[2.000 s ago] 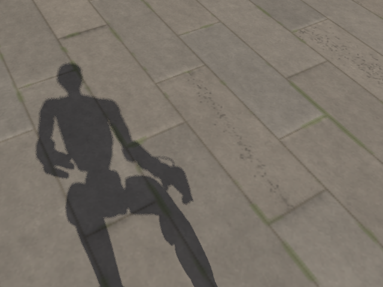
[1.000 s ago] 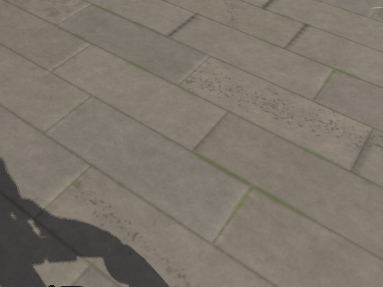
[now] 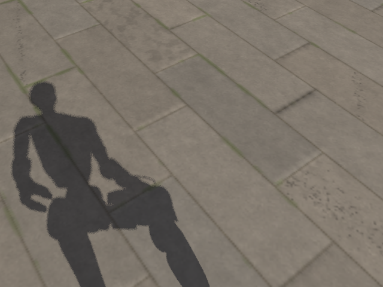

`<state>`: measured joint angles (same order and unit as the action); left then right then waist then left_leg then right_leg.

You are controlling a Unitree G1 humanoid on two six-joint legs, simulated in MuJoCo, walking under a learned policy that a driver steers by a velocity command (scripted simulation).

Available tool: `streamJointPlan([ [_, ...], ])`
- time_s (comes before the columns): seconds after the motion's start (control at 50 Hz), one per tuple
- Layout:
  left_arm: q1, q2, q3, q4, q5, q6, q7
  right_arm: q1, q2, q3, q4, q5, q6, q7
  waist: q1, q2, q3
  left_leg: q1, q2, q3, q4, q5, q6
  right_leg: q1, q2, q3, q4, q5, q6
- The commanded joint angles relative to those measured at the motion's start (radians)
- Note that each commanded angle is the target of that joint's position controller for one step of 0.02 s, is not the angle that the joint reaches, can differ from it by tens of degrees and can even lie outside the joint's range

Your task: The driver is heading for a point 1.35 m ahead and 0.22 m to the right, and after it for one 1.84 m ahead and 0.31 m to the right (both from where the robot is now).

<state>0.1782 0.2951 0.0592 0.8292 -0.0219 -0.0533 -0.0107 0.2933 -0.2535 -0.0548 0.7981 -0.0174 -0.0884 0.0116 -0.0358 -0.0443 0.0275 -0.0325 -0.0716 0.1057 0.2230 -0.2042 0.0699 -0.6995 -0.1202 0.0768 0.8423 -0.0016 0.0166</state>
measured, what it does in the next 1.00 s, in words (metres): walks ahead, turning right: right foot, then left foot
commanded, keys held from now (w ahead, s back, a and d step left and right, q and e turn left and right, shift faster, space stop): w+e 0.24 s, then e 0.20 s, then no key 0.26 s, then q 0.30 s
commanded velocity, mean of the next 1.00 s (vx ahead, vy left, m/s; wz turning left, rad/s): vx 0.23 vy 0.00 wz -0.24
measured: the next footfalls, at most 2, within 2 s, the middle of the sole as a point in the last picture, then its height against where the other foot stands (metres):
right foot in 0.22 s outside the picture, level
left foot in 0.66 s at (193, 281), level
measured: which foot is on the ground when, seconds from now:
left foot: down 0.00-0.22, up 0.24-0.64, down 0.66-1.00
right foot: up 0.00-0.20, down 0.22-0.68, up 0.70-0.96, down 0.98-1.00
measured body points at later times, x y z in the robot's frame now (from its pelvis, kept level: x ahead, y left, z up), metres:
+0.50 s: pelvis +0.26 -0.07 +0.00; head +0.31 -0.10 +0.44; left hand +0.44 +0.18 -0.11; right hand +0.38 -0.38 -0.10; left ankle +0.42 +0.07 -0.69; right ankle +0.25 -0.14 -0.75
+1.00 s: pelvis +0.36 -0.08 -0.01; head +0.40 -0.10 +0.43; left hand +0.55 +0.16 -0.13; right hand +0.42 -0.39 -0.13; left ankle +0.48 +0.01 -0.75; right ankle +0.32 -0.20 -0.75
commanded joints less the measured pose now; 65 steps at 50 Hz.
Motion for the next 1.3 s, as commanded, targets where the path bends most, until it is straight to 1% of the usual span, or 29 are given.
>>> streamJointPlan([
  [0.02, -0.085, 0.030, -0.002, -0.076, 0.003, -0.015, -0.014, -0.030, -0.160, -0.039, -0.043, 0.005, -0.017, -0.013, -0.021, 0.086, 0.041, -0.071, 0.268, -0.026, -0.127, 0.280, 0.108, 0.063, 0.014, -0.042, -0.145, 0.144, -0.006],
  [0.12, -0.166, 0.037, -0.004, -0.142, 0.003, -0.016, -0.046, 0.017, -0.183, -0.052, 0.005, 0.026, 0.020, -0.024, -0.037, 0.086, 0.063, 0.147, 0.339, 0.014, -0.029, 0.458, 0.085, -0.015, 0.043, -0.086, -0.244, 0.005, -0.060],
  [0.16, -0.125, 0.064, 0.010, -0.154, 0.004, -0.010, -0.055, -0.009, -0.211, -0.060, 0.000, 0.029, 0.037, -0.035, 0.004, 0.122, 0.013, 0.184, 0.344, 0.043, 0.093, 0.774, 0.060, 0.075, 0.095, -0.143, -0.241, -0.105, -0.097],
  [0.2, 0.077, 0.131, 0.049, -0.117, 0.002, -0.003, -0.049, -0.040, -0.223, -0.061, -0.011, 0.031, 0.055, -0.048, 0.124, 0.129, -0.108, 0.124, 0.307, 0.083, 0.391, 0.964, 0.017, 0.357, 0.175, -0.184, -0.273, -0.132, -0.152],
  [0.22, 0.242, 0.202, 0.082, -0.083, 0.000, 0.003, -0.033, -0.033, -0.204, -0.050, -0.024, 0.024, 0.052, -0.054, 0.199, 0.056, -0.203, -0.077, 0.263, 0.087, 0.667, 0.747, -0.023, 0.655, 0.125, -0.053, -0.312, -0.103, -0.204],
  [0.24, 0.266, 0.308, 0.102, -0.081, -0.010, 0.002, -0.020, 0.079, -0.053, -0.002, -0.070, -0.012, 0.024, -0.033, 0.096, -0.213, -0.295, -0.547, 0.059, 0.039, 1.043, -0.176, -0.098, 1.031, -0.144, 0.484, -0.357, -0.209, -0.398],
  [0.26, 0.267, 0.250, 0.082, -0.114, 0.002, -0.008, -0.022, 0.009, -0.105, -0.002, -0.078, 0.018, -0.018, -0.017, 0.145, -0.139, -0.422, -0.698, -0.009, -0.186, 1.207, -0.401, -0.098, 1.132, -0.228, 0.783, -0.514, -0.219, -0.472],
  [0.28, 0.215, 0.196, 0.067, -0.123, 0.016, -0.015, -0.019, -0.088, -0.164, -0.017, -0.105, 0.054, -0.044, -0.005, 0.164, -0.077, -0.295, -0.766, 0.056, -0.226, 1.203, -0.330, -0.076, 1.050, -0.198, 0.606, -0.515, -0.055, -0.409],
  [0.3, 0.148, 0.166, 0.059, -0.138, 0.014, -0.018, -0.017, -0.117, -0.161, -0.012, -0.115, 0.048, -0.055, -0.009, 0.125, 0.007, -0.207, -0.734, 0.101, -0.216, 1.125, -0.256, -0.068, 0.904, -0.153, 0.456, -0.493, 0.138, -0.370],
  [0.32, 0.082, 0.137, 0.051, -0.152, 0.008, -0.015, -0.015, -0.128, -0.167, -0.020, -0.108, 0.022, -0.051, -0.018, 0.084, 0.064, -0.133, -0.683, 0.131, -0.199, 1.043, -0.226, -0.079, 0.754, -0.113, 0.345, -0.490, 0.304, -0.339],
  [0.36, 0.033, 0.115, 0.041, -0.178, 0.020, -0.005, -0.004, -0.102, -0.173, -0.030, -0.112, 0.005, -0.021, -0.024, 0.028, 0.040, -0.099, -0.562, 0.148, -0.190, 0.966, -0.194, -0.102, 0.573, -0.069, 0.253, -0.520, 0.448, -0.323],
  [0.44, 0.028, 0.174, 0.060, -0.178, 0.014, 0.012, 0.019, -0.100, -0.110, -0.011, -0.121, 0.001, 0.018, -0.038, 0.010, 0.001, -0.110, -0.493, 0.098, -0.147, 0.699, -0.066, -0.157, 0.446, 0.004, 0.144, -0.510, 0.564, -0.290],
  [0.56, 0.069, 0.134, 0.042, -0.148, 0.012, 0.052, 0.043, -0.216, -0.110, -0.006, -0.135, 0.013, 0.021, -0.015, 0.078, -0.059, -0.149, -0.407, 0.070, -0.159, 0.419, 0.194, -0.149, 0.498, 0.013, 0.155, -0.447, 0.336, -0.210],
  [0.64, 0.033, 0.107, 0.025, -0.143, 0.016, 0.051, 0.042, -0.182, -0.136, -0.021, -0.129, -0.004, 0.000, -0.007, 0.036, -0.064, -0.116, -0.324, 0.076, -0.159, 0.231, 0.224, -0.074, 0.541, -0.001, 0.235, -0.322, 0.237, -0.176],
  [0.66, 0.054, 0.082, 0.016, -0.142, 0.025, 0.044, 0.040, -0.169, -0.157, -0.024, -0.131, -0.018, -0.010, -0.011, 0.035, -0.025, -0.132, -0.215, 0.136, -0.210, 0.184, 0.470, -0.037, 0.508, 0.053, 0.221, -0.266, 0.155, -0.136],
  [0.68, 0.131, 0.054, 0.007, -0.142, 0.047, 0.032, 0.036, -0.163, -0.208, -0.029, -0.145, -0.036, -0.010, -0.018, 0.083, 0.109, -0.194, -0.050, 0.280, -0.337, 0.243, 0.850, 0.046, 0.420, 0.139, 0.163, -0.154, -0.109, -0.090],
  [0.7, 0.213, 0.047, 0.001, -0.118, 0.034, 0.033, 0.038, -0.135, -0.155, -0.018, -0.126, -0.041, 0.005, -0.021, 0.089, 0.256, -0.262, 0.050, 0.408, -0.490, 0.249, 0.934, 0.199, 0.331, 0.196, 0.102, -0.041, -0.480, -0.028],
  [0.72, 0.182, 0.091, 0.005, -0.112, 0.037, 0.047, 0.039, -0.108, -0.071, 0.008, -0.108, -0.016, 0.013, -0.014, 0.061, 0.246, -0.266, 0.026, 0.440, -0.583, 0.205, 0.786, 0.241, 0.312, 0.155, 0.091, 0.021, -0.657, 0.014],
  [0.74, 0.131, 0.105, 0.013, -0.117, 0.030, 0.066, 0.041, -0.105, -0.065, 0.015, -0.094, -0.005, 0.021, -0.005, 0.047, 0.210, -0.231, 0.000, 0.404, -0.589, 0.175, 0.590, 0.221, 0.288, 0.138, 0.078, 0.045, -0.667, 0.035],
  [0.78, 0.082, 0.103, 0.021, -0.110, 0.031, 0.098, 0.044, -0.162, -0.136, -0.003, -0.098, 0.011, 0.040, 0.003, 0.054, 0.170, -0.144, -0.101, 0.343, -0.556, 0.126, 0.296, 0.163, 0.276, 0.117, 0.054, 0.031, -0.592, 0.061],
  [0.84, 0.068, 0.075, 0.021, -0.092, 0.020, 0.099, 0.050, -0.212, -0.208, -0.036, -0.120, 0.018, 0.074, -0.010, 0.056, 0.199, -0.094, -0.204, 0.249, -0.476, 0.089, 0.132, 0.111, 0.361, 0.154, -0.008, -0.128, -0.477, 0.056],
  [0.96, 0.097, 0.063, 0.032, -0.059, 0.021, 0.071, 0.051, -0.205, -0.181, -0.049, -0.123, 0.044, 0.107, -0.044, 0.070, 0.210, -0.131, -0.257, 0.195, -0.467, 0.110, 0.003, 0.073, 0.517, 0.173, -0.047, -0.395, -0.245, -0.005],
  [0.98, 0.112, 0.093, 0.040, -0.061, 0.030, 0.068, 0.052, -0.198, -0.165, -0.046, -0.126, 0.043, 0.109, -0.047, 0.073, 0.172, -0.133, -0.336, 0.168, -0.440, 0.155, -0.044, 0.039, 0.587, 0.109, -0.007, -0.427, -0.230, -0.038],
  [1.0, 0.120, 0.165, 0.059, -0.056, 0.045, 0.070, 0.055, -0.224, -0.126, -0.038, -0.154, 0.038, 0.105, -0.045, 0.058, -0.010, -0.090, -0.461, 0.078, -0.313, 0.276, -0.128, -0.017, 0.583, -0.013, 0.123, -0.484, -0.287, -0.114],
  [1.02, 0.091, 0.188, 0.066, -0.069, 0.057, 0.068, 0.055, -0.238, -0.123, -0.035, -0.169, 0.034, 0.098, -0.038, 0.063, -0.191, -0.048, -0.531, -0.016, -0.181, 0.462, -0.248, -0.061, 0.534, -0.171, 0.295, -0.577, -0.193, -0.220],
  [1.04, 0.029, 0.157, 0.054, -0.102, 0.075, 0.057, 0.060, -0.213, -0.160, -0.052, -0.157, 0.026, 0.092, -0.034, 0.059, -0.174, -0.044, -0.561, 0.015, -0.190, 0.689, -0.359, -0.088, 0.528, -0.260, 0.336, -0.578, 0.007, -0.283],
  [1.1, -0.055, 0.114, 0.040, -0.126, 0.032, 0.036, 0.070, -0.105, -0.154, -0.065, -0.098, 0.034, 0.116, -0.036, 0.013, -0.053, -0.053, -0.625, 0.043, -0.220, 0.902, -0.270, -0.127, 0.619, -0.185, 0.151, -0.490, 0.266, -0.220],
  [1.2, 0.014, 0.147, 0.052, -0.098, 0.027, 0.063, 0.074, -0.217, -0.099, -0.033, -0.170, 0.046, 0.126, -0.009, 0.083, -0.116, -0.061, -0.561, 0.086, -0.113, 0.672, -0.177, -0.165, 0.692, -0.149, 0.007, -0.474, 0.304, -0.214],
  [1.3, -0.001, 0.198, 0.070, -0.092, 0.002, 0.065, 0.055, -0.186, -0.140, -0.046, -0.193, 0.044, 0.138, 0.018, 0.068, -0.137, -0.068, -0.358, 0.070, -0.031, 0.407, -0.116, -0.108, 0.639, -0.182, -0.039, -0.416, 0.285, -0.191],
])
Over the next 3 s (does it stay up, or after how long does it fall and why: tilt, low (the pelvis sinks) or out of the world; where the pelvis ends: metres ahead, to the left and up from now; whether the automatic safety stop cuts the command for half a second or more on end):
stays up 1.07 -0.29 -0.01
